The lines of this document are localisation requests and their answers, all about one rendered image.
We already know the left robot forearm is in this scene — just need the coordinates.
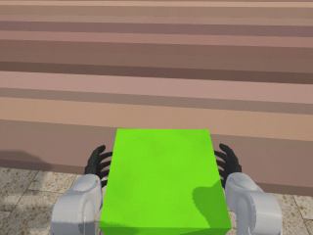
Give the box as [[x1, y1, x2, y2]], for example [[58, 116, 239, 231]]
[[50, 173, 103, 235]]

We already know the right robot forearm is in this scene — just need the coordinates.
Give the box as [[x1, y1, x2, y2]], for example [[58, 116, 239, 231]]
[[225, 172, 283, 235]]

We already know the robot right hand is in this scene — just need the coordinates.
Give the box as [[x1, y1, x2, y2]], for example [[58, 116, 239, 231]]
[[213, 143, 242, 190]]

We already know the carton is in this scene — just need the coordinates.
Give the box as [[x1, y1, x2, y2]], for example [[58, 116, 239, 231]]
[[99, 128, 232, 235]]

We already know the robot left hand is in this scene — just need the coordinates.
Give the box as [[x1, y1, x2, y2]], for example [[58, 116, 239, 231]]
[[84, 145, 113, 188]]

